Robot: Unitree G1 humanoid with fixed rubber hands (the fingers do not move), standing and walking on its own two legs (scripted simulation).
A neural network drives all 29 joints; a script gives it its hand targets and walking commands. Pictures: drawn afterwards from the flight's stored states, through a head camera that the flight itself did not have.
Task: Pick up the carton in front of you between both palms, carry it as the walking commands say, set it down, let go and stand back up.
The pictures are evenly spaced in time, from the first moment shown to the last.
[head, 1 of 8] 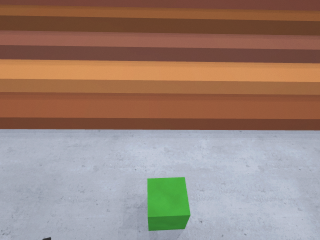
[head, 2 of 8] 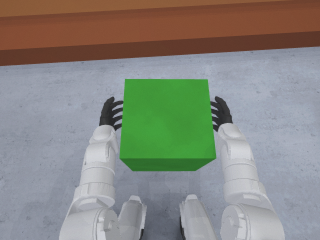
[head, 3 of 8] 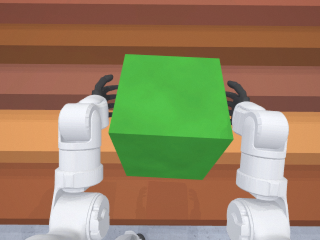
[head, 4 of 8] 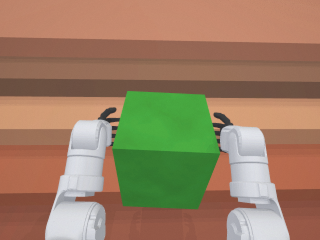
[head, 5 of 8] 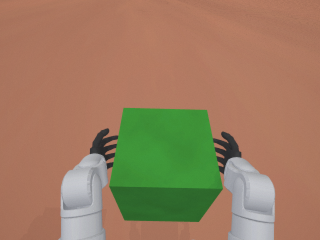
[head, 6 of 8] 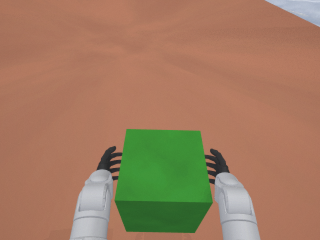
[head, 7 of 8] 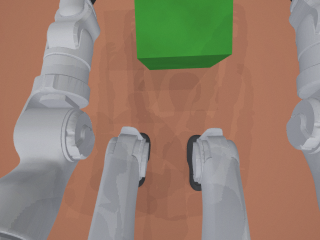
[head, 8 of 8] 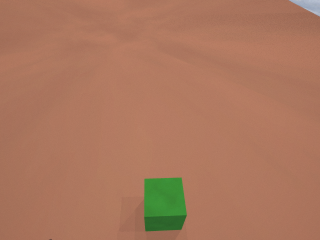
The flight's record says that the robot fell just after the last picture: no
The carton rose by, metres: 2.05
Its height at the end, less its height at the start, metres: +1.28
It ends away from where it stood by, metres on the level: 5.93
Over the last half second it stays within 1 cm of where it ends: yes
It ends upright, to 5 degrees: yes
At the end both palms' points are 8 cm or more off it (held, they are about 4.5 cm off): yes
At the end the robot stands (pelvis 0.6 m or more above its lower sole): yes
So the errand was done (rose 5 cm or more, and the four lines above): yes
